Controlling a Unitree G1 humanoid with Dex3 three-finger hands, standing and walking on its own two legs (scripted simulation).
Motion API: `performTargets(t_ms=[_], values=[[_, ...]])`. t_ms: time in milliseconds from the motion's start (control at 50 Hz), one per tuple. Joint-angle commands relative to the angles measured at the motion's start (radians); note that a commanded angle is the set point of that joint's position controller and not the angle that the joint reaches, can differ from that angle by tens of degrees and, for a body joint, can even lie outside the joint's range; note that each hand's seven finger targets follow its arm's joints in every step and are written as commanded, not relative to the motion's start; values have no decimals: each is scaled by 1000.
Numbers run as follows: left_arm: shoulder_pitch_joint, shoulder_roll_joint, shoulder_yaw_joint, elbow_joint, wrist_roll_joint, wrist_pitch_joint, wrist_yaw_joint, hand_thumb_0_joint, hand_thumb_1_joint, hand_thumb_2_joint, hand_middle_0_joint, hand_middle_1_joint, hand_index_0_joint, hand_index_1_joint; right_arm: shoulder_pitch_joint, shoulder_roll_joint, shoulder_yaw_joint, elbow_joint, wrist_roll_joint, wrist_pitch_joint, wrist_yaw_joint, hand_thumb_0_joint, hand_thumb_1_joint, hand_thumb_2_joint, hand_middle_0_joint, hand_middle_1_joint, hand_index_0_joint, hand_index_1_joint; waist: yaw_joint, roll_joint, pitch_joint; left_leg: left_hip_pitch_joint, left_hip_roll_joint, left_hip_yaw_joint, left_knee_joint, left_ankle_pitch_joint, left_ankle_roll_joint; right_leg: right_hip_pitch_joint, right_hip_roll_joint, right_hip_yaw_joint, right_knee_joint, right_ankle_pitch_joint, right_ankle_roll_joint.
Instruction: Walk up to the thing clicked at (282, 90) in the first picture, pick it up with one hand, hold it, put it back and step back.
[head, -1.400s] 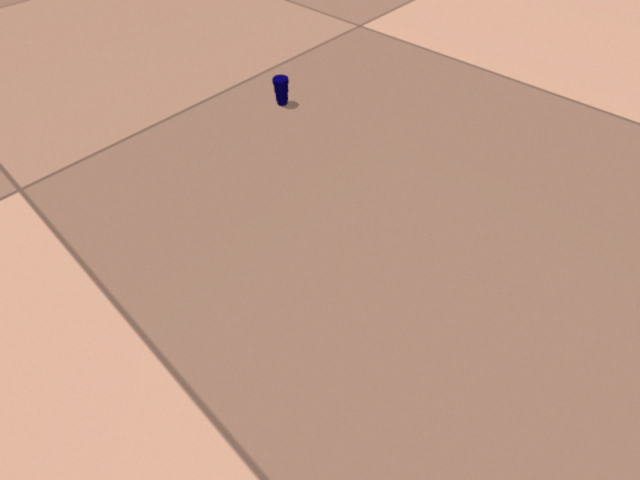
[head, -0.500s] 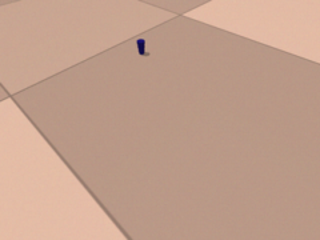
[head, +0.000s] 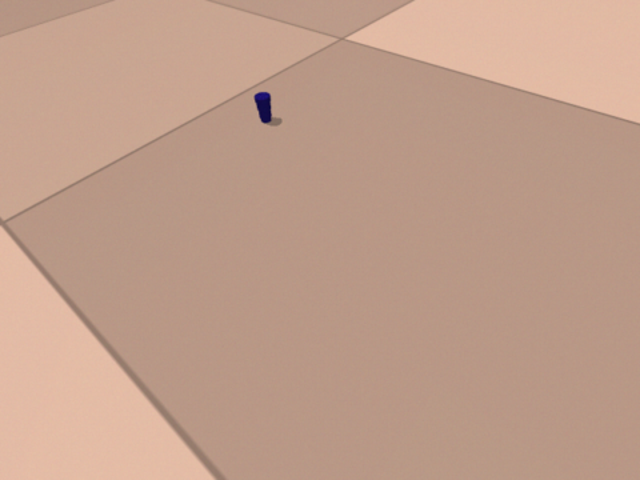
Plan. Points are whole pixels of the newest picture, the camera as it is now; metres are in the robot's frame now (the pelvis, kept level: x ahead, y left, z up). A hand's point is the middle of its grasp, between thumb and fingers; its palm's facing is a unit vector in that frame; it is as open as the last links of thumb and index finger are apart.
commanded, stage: walk up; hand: left
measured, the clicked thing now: (264, 108) +2.12 +0.36 -0.69
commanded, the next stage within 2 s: none
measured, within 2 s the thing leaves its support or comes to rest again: neither
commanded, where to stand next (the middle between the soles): +1.78 +0.14 m, yaw +3 degrees
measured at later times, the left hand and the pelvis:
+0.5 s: hand (163, 438) +0.23 +0.27 -0.17, palm faces +0.11 -0.93 -0.36, open 7.4 cm; pelvis +0.27 -0.01 -0.02, yaw +6 degrees
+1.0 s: hand (224, 199) +0.71 +0.24 -0.12, palm faces +0.07 -0.92 -0.39, open 7.4 cm; pelvis +0.61 -0.04 -0.02, yaw +6 degrees
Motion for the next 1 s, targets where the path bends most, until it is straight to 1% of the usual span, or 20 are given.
performTargets(t_ms=[0,20,40,120,180,340,400,420,440,480,500,560,660,800,860,880,900,920,940,980], values=[[421,312,100,41,26,-41,48,0,900,900,-200,-300,-200,-300,-279,-92,2,-192,0,-28,-17,0,-900,-900,200,300,200,300,291,-409,-63,-817,-165,5,590,-349,16,650,-179,335,-300,-326,-60],[229,318,86,-40,21,-47,56,0,900,900,-200,-300,-200,-300,-252,-121,-5,-207,15,-20,-24,0,-900,-900,200,300,200,300,185,-285,6,-782,-112,-132,676,-184,-19,430,-377,655,-531,-612,-107],[103,341,79,-98,13,-52,55,0,900,900,-200,-300,-200,-300,-223,-206,-22,-183,14,-22,-23,0,-900,-900,200,300,200,300,130,-194,81,-719,-33,-165,679,-102,-13,309,-407,692,-568,-658,-169],[4,233,46,-126,-15,-87,61,0,900,900,-200,-300,-200,-300,-91,-206,-16,-99,32,-32,5,0,-900,-900,200,300,200,300,23,-116,114,-573,20,-166,602,141,-8,230,-194,255,-502,-226,-86],[30,209,36,-128,-22,-98,62,0,900,900,-200,-300,-200,-300,-96,-195,-18,-114,34,-16,26,0,-900,-900,200,300,200,300,16,-115,127,-547,-11,-119,514,263,-32,196,-140,94,-515,-83,-88],[141,242,42,-122,-15,-81,67,0,900,900,-200,-300,-200,-300,-326,-146,4,-240,20,-12,43,0,-900,-900,200,300,200,300,91,-87,100,-415,-8,41,117,308,-12,304,-155,-26,-471,303,-97],[130,259,41,-133,-26,-71,79,0,900,900,-200,-300,-200,-300,-192,-159,-16,-217,4,-16,25,0,-900,-900,200,300,200,300,25,-31,14,-256,-49,84,73,256,41,371,-188,-50,-246,660,-124],[107,261,39,-141,-30,-64,85,0,900,900,-200,-300,-200,-300,-52,-169,-30,-186,-8,-19,16,0,-900,-900,200,300,200,300,-50,-5,-57,-127,-76,97,16,245,69,368,-165,-88,-53,747,-119],[141,223,25,-159,-26,-55,87,0,900,900,-200,-300,-200,-300,138,-226,-56,-138,-27,-22,0,0,-900,-900,200,300,200,300,-118,74,-197,174,-69,38,24,188,137,201,-106,-114,247,672,-80],[190,166,7,-178,-59,-55,86,0,900,900,-200,-300,-200,-300,238,-344,-112,-166,-3,-32,-22,0,-900,-900,200,300,200,300,-148,312,-362,657,313,-725,-61,149,342,-385,158,6,678,-165,-12],[124,220,-1,-184,-47,-57,93,0,900,900,-200,-300,-200,-300,201,-325,-111,-180,24,-34,-35,0,-900,-900,200,300,200,300,-132,178,-347,590,350,-709,-83,188,353,-398,70,130,733,-170,-42],[69,156,-14,-196,-53,-68,68,0,900,900,-200,-300,-200,-300,76,-237,-52,-201,53,-48,-52,0,-900,-900,200,300,200,300,-48,-4,-140,188,229,-270,-116,522,192,-274,-6,180,617,-6,-43],[69,109,-11,-208,-33,-39,26,0,900,900,-200,-300,-200,-300,-16,-198,-26,-239,44,-85,-39,0,-900,-900,200,300,200,300,23,55,90,-120,151,-64,-246,415,193,-205,-43,80,334,109,13],[-19,117,25,-194,-26,-44,9,0,900,900,-200,-300,-200,-300,4,-241,-38,-229,41,-90,-28,0,-900,-900,200,300,200,300,21,127,64,-206,155,-40,-197,249,143,69,-16,0,41,356,-21],[154,168,54,-139,-24,-46,23,0,900,900,-200,-300,-200,-300,3,-222,-33,-237,31,-81,-38,0,-900,-900,200,300,200,300,131,-28,-73,-175,97,16,175,474,90,319,20,-26,-10,244,-59],[276,221,74,-115,-19,-54,37,0,900,900,-200,-300,-200,-300,75,-171,-15,-230,26,-79,-37,0,-900,-900,200,300,200,300,177,-176,-167,-278,11,65,475,367,58,501,-2,37,-58,101,-68],[347,316,100,-121,-4,-62,47,0,900,900,-200,-300,-200,-300,169,-103,8,-241,35,-76,-35,0,-900,-900,200,300,200,300,156,-403,-211,-467,-111,65,753,-103,28,626,-268,443,-157,24,-138],[300,342,97,-136,-24,-64,54,0,900,900,-200,-300,-200,-300,180,-188,-4,-225,50,-73,-50,0,-900,-900,200,300,200,300,137,-382,-251,-603,-106,-17,841,-166,19,698,-380,778,-281,43,-225],[211,322,97,-169,-31,-61,62,0,900,900,-200,-300,-200,-300,131,-236,-8,-205,47,-71,-59,0,-900,-900,200,300,200,300,124,-287,-210,-603,-44,-72,899,-117,18,583,-381,752,-308,7,-259],[116,244,61,-188,-40,-69,73,0,900,900,-200,-300,-200,-300,50,-203,-9,-195,60,-65,-51,0,-900,-900,200,300,200,300,75,-142,-60,-496,-6,-146,853,43,29,299,-257,437,-310,176,-188]])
